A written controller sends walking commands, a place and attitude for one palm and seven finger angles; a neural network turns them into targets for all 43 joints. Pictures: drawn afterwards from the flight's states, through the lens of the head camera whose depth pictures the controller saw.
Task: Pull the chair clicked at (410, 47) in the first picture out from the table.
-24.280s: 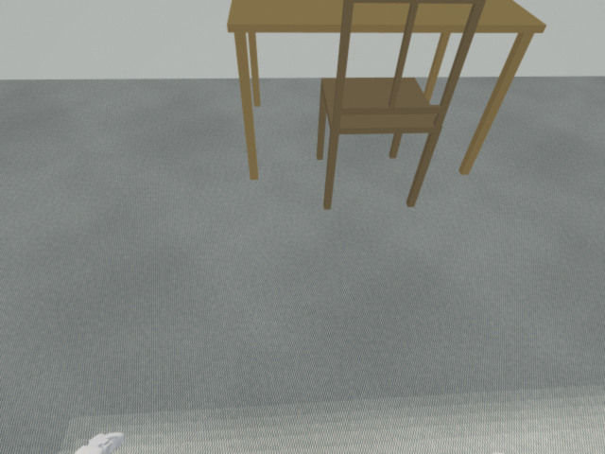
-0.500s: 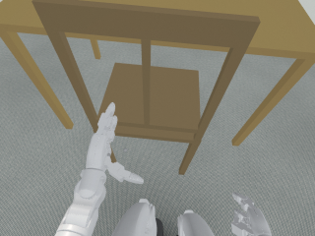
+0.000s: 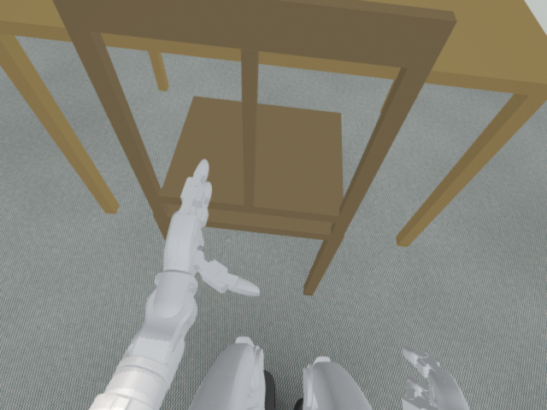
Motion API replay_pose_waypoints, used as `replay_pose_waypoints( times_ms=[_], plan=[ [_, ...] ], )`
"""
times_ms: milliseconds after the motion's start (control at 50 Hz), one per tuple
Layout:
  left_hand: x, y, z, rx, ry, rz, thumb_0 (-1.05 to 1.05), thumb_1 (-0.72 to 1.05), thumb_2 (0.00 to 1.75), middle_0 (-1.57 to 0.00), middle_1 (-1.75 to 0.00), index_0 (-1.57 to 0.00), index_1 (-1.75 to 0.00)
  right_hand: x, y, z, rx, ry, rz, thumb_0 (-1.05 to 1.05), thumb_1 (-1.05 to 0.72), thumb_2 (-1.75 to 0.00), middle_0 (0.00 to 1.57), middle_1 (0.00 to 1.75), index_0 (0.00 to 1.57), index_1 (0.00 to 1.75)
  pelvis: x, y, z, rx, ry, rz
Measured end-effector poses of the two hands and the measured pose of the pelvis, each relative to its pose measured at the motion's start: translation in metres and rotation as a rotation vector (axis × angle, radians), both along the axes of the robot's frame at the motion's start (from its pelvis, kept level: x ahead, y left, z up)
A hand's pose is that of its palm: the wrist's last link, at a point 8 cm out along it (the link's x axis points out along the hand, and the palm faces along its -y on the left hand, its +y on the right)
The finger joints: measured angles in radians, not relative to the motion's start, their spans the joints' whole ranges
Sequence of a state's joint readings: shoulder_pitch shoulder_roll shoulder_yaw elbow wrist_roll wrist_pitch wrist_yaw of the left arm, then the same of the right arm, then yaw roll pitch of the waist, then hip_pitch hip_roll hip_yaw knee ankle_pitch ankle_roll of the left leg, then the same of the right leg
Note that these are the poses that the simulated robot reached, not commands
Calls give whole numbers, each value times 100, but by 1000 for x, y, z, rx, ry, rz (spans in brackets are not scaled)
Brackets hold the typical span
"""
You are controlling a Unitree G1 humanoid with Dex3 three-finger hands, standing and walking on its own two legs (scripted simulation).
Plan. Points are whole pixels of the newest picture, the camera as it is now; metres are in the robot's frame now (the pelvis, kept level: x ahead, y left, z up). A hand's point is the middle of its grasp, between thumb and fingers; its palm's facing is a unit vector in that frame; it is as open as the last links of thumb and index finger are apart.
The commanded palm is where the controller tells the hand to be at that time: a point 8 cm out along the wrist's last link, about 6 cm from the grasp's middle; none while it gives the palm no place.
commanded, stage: aim the fingers beside a spindle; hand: left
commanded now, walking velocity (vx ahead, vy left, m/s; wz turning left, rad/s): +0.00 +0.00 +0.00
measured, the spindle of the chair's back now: (249, 145) +0.51 +0.07 +0.05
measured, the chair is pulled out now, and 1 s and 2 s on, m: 0.00 0.00 0.00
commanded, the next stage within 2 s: none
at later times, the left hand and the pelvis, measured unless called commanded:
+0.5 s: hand (245, 241) +0.35 +0.07 +0.02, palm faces -0.09 -1.00 +0.01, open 16.9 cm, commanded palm +0.34 +0.11 +0.03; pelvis +0.02 -0.01 +0.00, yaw +0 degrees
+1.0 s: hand (252, 235) +0.35 +0.06 +0.03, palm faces -0.05 -1.00 -0.03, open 16.9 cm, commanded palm +0.34 +0.11 +0.03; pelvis +0.04 -0.05 +0.01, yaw +1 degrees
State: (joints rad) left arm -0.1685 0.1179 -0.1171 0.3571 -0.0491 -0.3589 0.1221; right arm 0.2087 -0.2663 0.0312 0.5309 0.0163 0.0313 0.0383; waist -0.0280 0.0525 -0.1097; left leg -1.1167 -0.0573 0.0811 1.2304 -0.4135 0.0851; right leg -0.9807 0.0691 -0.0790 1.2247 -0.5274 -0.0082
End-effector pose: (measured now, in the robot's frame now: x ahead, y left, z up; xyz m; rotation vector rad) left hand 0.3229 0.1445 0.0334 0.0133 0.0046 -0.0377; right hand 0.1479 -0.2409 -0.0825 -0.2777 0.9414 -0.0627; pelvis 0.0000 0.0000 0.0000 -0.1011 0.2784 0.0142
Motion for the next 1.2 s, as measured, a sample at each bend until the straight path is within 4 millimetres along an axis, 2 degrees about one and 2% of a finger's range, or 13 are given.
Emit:
replay_pose_waypoints(
  times_ms=[180, 280, 380, 480, 560, 660, 740, 820, 940, 1000, 1080, 1140, 1200],
  plan=[
    [11, -23, -16, -20, 41, -53, -1, -50, 30, -6, -8, -6, -8, 2, -3, -6, -6, 15, -7, 1, -90, -90, 20, 30, 20, 30, 3, -3, -5, -1, 25, -1],
    [17, -15, -8, -16, 0, -3, -1, -50, 30, -7, -8, -7, -8, 3, -5, -8, 3, 25, -16, 1, -90, -90, 20, 30, 20, 30, 6, -4, -5, 4, 34, -12],
    [15, -5, -6, 2, 15, 14, -1, -50, 30, -6, -8, -6, -8, 6, -5, -8, 25, 43, -11, 1, -90, -90, 20, 30, 20, 30, 11, -7, -1, 3, 35, -10],
    [10, -19, -15, -11, 65, -39, -1, -50, 30, -6, -8, -6, -8, 15, -6, -6, 28, 33, 0, 1, -90, -90, 20, 30, 20, 30, 17, -11, 1, 4, 37, 0],
    [12, -30, -11, -27, 42, -52, -1, -50, 30, -6, -8, -6, -8, 24, -9, -4, 23, 11, 2, 1, -90, -90, 20, 30, 20, 30, 21, -14, 1, 8, 42, -3],
    [17, -23, -1, -10, -2, 3, -1, -50, 30, -7, -8, -7, -8, 33, -13, -2, 34, -1, 10, 1, -90, -90, 20, 30, 20, 30, 25, -21, 3, 15, 47, -7],
    [16, -15, -8, 9, 39, 22, -1, -50, 30, -6, -8, -7, -8, 40, -16, -1, 46, 1, 23, 1, -91, -90, 20, 30, 20, 30, 30, -27, 5, 16, 51, -2],
    [9, -20, -15, -4, 80, -9, -1, -50, 30, -6, -8, -6, -8, 47, -20, 1, 47, -11, 31, 1, -90, -90, 20, 30, 20, 30, 34, -34, 6, 14, 53, 6],
    [6, -36, 0, -6, 25, -29, -1, -50, 30, -6, -8, -6, -8, 57, -28, 3, 48, -33, 44, 1, -90, -90, 20, 30, 20, 30, 40, -43, 9, 23, 53, 11],
    [12, -35, -1, 15, 19, -9, -1, -50, 30, -6, -8, -7, -8, 60, -33, 2, 52, -36, 50, 1, -90, -90, 20, 30, 20, 30, 42, -48, 8, 32, 60, 8],
    [19, -28, -11, 36, 61, 14, -1, -50, 30, -6, -8, -7, -8, 63, -40, -1, 58, -38, 45, 1, -90, -90, 20, 30, 20, 30, 45, -55, 6, 41, 69, 3],
    [17, -25, -11, 31, 77, 15, -1, -50, 31, -6, -8, -7, -8, 64, -45, -1, 62, -41, 36, 1, -91, -90, 20, 30, 20, 30, 47, -59, 7, 46, 71, 0],
    [10, -24, -2, 25, 58, 12, -1, -50, 31, -6, -8, -6, -8, 63, -49, 0, 65, -43, 31, 1, -91, -90, 20, 30, 20, 30, 50, -61, 9, 50, 68, -1]
  ],
)
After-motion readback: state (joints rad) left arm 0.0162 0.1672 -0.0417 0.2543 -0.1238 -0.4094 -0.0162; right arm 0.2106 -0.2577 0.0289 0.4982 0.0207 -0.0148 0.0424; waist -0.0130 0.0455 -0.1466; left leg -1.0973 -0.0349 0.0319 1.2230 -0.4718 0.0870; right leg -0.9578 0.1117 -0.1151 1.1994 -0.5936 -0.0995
